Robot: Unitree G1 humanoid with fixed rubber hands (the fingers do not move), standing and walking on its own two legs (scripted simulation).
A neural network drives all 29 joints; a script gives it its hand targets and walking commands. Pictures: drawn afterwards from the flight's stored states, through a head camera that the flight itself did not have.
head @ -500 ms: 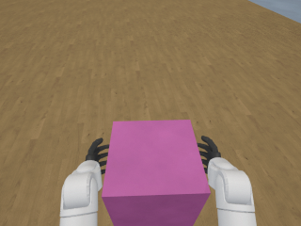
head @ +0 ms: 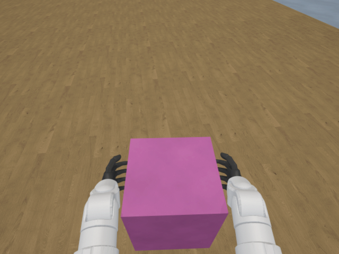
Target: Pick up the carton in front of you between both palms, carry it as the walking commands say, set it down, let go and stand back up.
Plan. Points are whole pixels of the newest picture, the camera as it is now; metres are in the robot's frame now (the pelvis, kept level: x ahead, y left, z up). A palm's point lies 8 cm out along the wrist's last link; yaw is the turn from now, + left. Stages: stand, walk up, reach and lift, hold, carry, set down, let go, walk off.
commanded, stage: carry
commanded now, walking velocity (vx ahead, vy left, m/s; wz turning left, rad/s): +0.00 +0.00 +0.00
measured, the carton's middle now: (171, 195) +0.30 +0.00 -0.04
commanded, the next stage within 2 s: hold in 0.68 s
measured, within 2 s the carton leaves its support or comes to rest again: neither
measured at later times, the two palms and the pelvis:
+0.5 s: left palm (106, 188) +0.28 +0.16 +0.04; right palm (232, 186) +0.28 -0.14 +0.04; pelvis -0.01 +0.01 +0.00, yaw +0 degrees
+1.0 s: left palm (86, 207) +0.23 +0.19 +0.05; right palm (217, 185) +0.28 -0.11 +0.05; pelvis -0.03 +0.00 +0.01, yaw +8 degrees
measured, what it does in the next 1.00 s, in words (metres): stands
